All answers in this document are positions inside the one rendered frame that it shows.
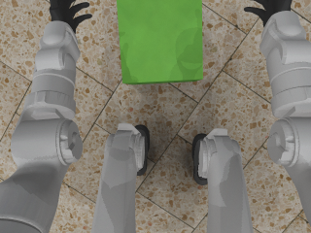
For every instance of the right robot hand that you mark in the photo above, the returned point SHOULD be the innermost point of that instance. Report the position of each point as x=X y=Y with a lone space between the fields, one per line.
x=271 y=7

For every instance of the robot left forearm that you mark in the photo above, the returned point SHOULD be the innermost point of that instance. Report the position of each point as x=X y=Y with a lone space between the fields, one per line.
x=54 y=76

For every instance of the robot left thigh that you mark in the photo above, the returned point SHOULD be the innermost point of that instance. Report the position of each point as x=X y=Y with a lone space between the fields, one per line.
x=115 y=203

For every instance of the carton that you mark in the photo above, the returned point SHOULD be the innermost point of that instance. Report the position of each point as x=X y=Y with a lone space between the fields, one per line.
x=161 y=41

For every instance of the left robot foot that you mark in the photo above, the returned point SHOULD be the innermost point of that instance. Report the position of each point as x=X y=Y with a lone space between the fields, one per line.
x=146 y=134

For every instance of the robot right upper arm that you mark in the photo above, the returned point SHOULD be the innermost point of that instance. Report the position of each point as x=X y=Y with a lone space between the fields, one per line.
x=289 y=144

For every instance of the robot right forearm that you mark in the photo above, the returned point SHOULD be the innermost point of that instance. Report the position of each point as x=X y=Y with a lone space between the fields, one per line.
x=288 y=64

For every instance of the left robot hand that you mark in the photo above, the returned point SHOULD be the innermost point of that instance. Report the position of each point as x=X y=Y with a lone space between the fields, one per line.
x=60 y=11

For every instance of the robot left upper arm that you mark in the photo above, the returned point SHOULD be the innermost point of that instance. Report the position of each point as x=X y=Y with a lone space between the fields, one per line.
x=43 y=150

